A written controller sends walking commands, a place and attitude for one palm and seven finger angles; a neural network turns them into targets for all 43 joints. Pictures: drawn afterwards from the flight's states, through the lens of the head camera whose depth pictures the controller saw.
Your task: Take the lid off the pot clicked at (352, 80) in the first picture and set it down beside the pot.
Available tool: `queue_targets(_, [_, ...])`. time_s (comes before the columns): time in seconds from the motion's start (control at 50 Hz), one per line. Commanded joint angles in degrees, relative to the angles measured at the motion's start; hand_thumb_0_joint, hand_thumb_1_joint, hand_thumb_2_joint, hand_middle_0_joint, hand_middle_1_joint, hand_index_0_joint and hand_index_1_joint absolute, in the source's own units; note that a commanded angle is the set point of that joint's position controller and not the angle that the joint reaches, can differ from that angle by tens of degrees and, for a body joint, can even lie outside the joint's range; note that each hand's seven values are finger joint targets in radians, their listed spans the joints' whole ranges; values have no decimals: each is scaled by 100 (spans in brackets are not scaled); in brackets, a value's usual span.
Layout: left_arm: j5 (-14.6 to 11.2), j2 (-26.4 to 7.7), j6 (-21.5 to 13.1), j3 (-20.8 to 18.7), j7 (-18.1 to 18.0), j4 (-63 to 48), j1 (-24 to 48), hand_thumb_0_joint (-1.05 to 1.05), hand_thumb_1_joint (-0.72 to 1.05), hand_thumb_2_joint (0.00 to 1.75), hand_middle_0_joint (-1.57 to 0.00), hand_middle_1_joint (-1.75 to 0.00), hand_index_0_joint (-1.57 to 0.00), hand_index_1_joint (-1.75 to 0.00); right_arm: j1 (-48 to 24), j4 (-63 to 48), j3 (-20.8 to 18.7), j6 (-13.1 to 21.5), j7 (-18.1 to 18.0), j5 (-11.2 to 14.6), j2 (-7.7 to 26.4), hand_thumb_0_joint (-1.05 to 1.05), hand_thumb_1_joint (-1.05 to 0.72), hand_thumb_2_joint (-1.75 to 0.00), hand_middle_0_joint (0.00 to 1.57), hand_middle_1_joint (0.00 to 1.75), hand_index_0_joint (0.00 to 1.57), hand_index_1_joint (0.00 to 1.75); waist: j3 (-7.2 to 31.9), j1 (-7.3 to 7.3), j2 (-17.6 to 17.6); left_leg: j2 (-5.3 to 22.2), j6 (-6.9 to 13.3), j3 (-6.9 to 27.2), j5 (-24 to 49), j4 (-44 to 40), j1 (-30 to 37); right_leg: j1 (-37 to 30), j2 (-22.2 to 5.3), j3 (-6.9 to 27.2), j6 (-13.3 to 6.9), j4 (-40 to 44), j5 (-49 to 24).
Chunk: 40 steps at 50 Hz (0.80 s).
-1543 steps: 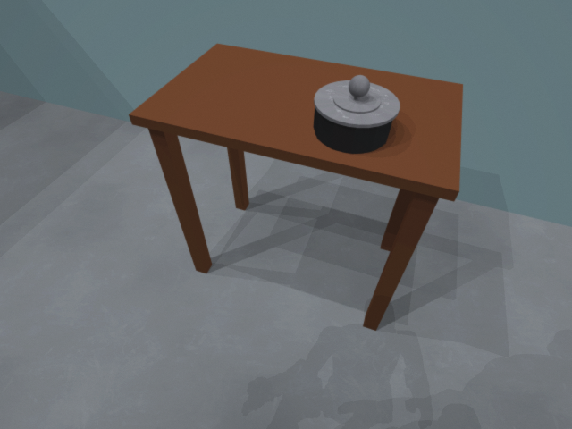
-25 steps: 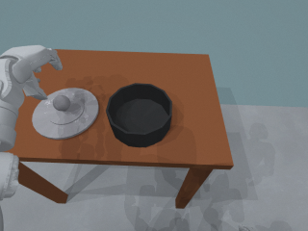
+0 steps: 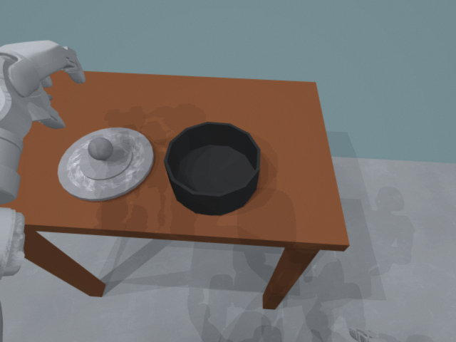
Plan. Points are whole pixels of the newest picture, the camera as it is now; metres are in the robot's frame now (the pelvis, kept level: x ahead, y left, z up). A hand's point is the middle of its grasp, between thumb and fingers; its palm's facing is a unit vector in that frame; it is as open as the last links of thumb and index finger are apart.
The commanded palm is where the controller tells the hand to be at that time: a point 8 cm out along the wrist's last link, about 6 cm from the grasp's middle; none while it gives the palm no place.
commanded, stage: draw the hand back to the body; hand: left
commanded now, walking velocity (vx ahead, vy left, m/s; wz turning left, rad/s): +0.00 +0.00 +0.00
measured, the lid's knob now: (100, 148) +0.47 +0.27 +0.04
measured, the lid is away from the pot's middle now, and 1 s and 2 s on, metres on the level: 0.24 0.24 0.24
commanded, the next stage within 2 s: none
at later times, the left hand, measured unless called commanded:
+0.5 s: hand (44, 123) +0.41 +0.28 +0.17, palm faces -0.26 -0.07 -0.96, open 11.0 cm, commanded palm +0.38 +0.28 +0.24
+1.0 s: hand (63, 112) +0.37 +0.22 +0.23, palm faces +0.41 -0.89 -0.21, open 10.2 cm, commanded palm +0.32 +0.25 +0.23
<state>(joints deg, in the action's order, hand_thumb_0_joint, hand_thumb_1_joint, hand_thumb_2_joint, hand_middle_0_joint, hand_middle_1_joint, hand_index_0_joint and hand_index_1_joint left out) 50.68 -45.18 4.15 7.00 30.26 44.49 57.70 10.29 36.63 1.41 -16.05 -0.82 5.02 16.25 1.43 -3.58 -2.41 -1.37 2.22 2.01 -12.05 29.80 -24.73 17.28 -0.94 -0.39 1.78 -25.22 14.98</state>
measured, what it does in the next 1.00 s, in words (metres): stands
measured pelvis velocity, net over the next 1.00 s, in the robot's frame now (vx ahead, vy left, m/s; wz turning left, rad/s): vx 0.02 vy -0.04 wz -0.05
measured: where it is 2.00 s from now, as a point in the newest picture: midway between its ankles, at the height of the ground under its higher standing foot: outside the picture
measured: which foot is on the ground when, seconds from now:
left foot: down 0.00-1.00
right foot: down 0.00-1.00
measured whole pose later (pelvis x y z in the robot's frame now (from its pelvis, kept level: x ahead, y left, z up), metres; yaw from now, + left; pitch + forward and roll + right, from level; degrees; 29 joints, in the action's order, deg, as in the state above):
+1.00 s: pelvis +0.02 -0.04 +0.01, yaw -3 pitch -1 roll +0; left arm -5.7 -25.1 0.6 -19.7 -5.4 3.9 15.4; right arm 9.3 38.7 2.4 -0.5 -3.6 1.9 14.8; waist -0.7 1.5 -1.8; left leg 1.5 -1.0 0.2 -12.8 23.4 -9.5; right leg 4.4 1.6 1.8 -0.9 -21.5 15.9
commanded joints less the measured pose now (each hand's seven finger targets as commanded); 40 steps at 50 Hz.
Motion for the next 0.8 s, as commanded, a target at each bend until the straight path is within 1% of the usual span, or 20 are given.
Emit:
queue_targets(0.0, [122,-1713,-56,-753,-241,-864,2905,0,-7,78,-41,-75,-41,-75,-2,-571,-300,197,-93,-27,901,0,-90,-90,20,30,20,30,2296,-113,-115,-205,202,-103,1414,-167,1810,-131,478,-277,-386,242,-1314])
queue_targets(0.02, [85,-1851,-79,-868,-244,-619,2673,0,-7,78,-41,-75,-41,-75,56,-537,-303,209,-101,-10,959,0,-90,-90,20,30,20,30,2183,-83,-143,-190,183,-101,1499,-160,1734,-130,474,-305,-404,232,-1403])
queue_targets(0.04, [57,-1725,-129,-752,-228,-1052,2780,0,-7,78,-41,-75,-41,-75,-30,-635,-285,204,-70,-4,897,0,-90,-90,20,30,20,30,2394,-50,-167,-184,187,-81,1695,-177,1812,-297,454,-280,-384,165,-1508])
queue_targets(0.08, [24,-1444,-126,-633,-215,-1076,2344,0,-7,78,-41,-75,-41,-75,-117,-681,-302,198,-39,-8,864,0,-90,-90,20,30,20,30,2193,-32,-324,-155,180,-93,1766,-148,1865,-114,465,-298,-382,168,-1389])
queue_targets(0.22, [-129,-2209,-130,-1470,-233,-1868,1583,0,-7,78,-41,-75,-41,-75,-236,-840,-316,239,-3,-23,951,0,-90,-90,20,30,20,30,2406,159,-326,-148,192,-53,2159,-99,1891,-438,441,-275,-377,124,-1675])
queue_targets(0.24, [-149,-2188,-147,-1466,-228,-2296,1567,0,-7,78,-41,-75,-41,-75,-326,-936,-299,267,22,-28,875,0,-90,-90,20,30,20,30,2596,183,-413,-152,202,-14,2367,-83,2024,-563,425,-236,-354,66,-1750])
queue_targets(0.28, [-221,-1841,-78,-1284,-183,-2050,1138,0,-7,78,-41,-75,-41,-75,-384,-898,-290,260,23,-14,846,0,-90,-90,20,30,20,30,2174,128,-268,-130,189,-31,2226,-96,1873,-337,442,-295,-333,118,-1557])
queue_targets(0.36, [-310,-1984,-67,-1471,-192,-3125,1113,0,-7,78,-41,-75,-41,-75,-542,-997,-312,313,43,-43,842,0,-90,-90,20,30,20,30,2544,198,-494,-145,197,41,2465,-84,2223,-411,436,-267,-338,123,-1576])
queue_targets(0.38, [-334,-1891,-54,-1463,-190,-3076,802,0,-7,78,-41,-75,-41,-75,-560,-998,-306,345,41,-52,810,0,-90,-90,20,30,20,30,2424,209,-522,-150,199,49,2600,-47,2230,-338,443,-264,-334,138,-1591])
queue_targets(0.42, [-436,-1848,9,-1510,-160,-2780,336,0,-7,78,-41,-75,-41,-75,-528,-922,-299,355,37,-50,881,0,-90,-90,20,30,20,30,2099,202,-317,-135,167,19,2434,-73,2041,-270,439,-312,-322,188,-1579])
queue_targets(0.5, [-458,-1683,122,-1348,-155,-3218,436,0,-7,78,-41,-75,-41,-75,-755,-977,-245,344,7,-60,801,0,-90,-90,20,30,20,30,2033,221,-211,-183,166,-17,1865,-178,1914,-347,434,-318,-324,196,-1376])
queue_targets(0.52, [-3926,27,-445,-2106,-1252,-3858,1131,0,-7,78,-41,-75,-41,-75,107,-1217,-236,900,-66,-7,413,0,-90,-90,20,30,20,30,1730,61,-362,206,-7,48,1652,-341,3053,227,409,-358,-528,399,-1008])
queue_targets(0.54, [-4177,220,-552,-1896,-1852,-3307,134,0,-7,78,-41,-75,-41,-75,-163,-1095,-88,1088,-136,-44,524,0,-90,-90,20,30,20,30,1577,114,-173,422,-48,304,1192,-491,3249,157,394,-286,-506,429,-666])
queue_targets(0.56, [-4682,340,-624,-2099,-2264,-3494,-259,0,-7,78,-41,-75,-41,-75,-315,-1145,-81,1209,-213,-59,577,0,-90,-90,20,30,20,30,1673,208,171,403,-37,308,952,-604,3068,-100,367,-238,-462,481,-707])
queue_targets(0.58, [-4938,197,-660,-2319,-2587,-3677,-328,0,-7,78,-41,-75,-41,-75,-445,-1078,-77,1279,-275,-87,635,0,-90,-90,20,30,20,30,1761,258,383,360,-10,178,794,-657,2893,-351,354,-187,-416,494,-827])
queue_targets(0.62, [-5239,-256,-731,-2911,-3064,-4124,-296,0,-7,78,-41,-75,-41,-75,-539,-876,-63,1403,-353,-182,711,0,-90,-90,20,30,20,30,1768,363,34,283,-38,-12,847,-684,2696,-642,316,-151,-400,502,-960])
queue_targets(0.64, [-5298,-78,-757,-2859,-3213,-4244,-256,0,-5,78,-40,-74,-40,-74,-574,-845,-41,1471,-374,-211,635,0,-90,-90,20,30,20,30,1679,365,-238,249,-75,-63,888,-717,2605,-715,304,-160,-394,504,-1019])
queue_targets(0.68, [-5404,235,-693,-2844,-3414,-3790,-748,0,0,79,-39,-72,-39,-72,-559,-687,-25,1528,-412,-231,567,0,-90,-90,20,30,20,30,1190,380,-277,221,-85,-193,822,-748,2330,-748,311,-156,-373,563,-1051])
queue_targets(0.72, [-5432,56,-785,-3031,-3526,-4503,-675,0,5,79,-38,-70,-38,-70,-645,-697,-17,1627,-412,-260,562,0,-90,-90,20,30,20,30,1364,441,-683,204,-107,-205,1078,-744,2453,-999,282,-140,-392,567,-1269])
queue_targets(0.78, [-5499,392,-873,-2982,-3634,-5239,-1287,0,12,80,-36,-66,-36,-66,-710,-731,-36,1839,-347,-317,471,0,-90,-90,20,30,20,30,1676,498,-918,208,-119,-227,2001,-646,2782,-1214,304,-150,-379,469,-1943])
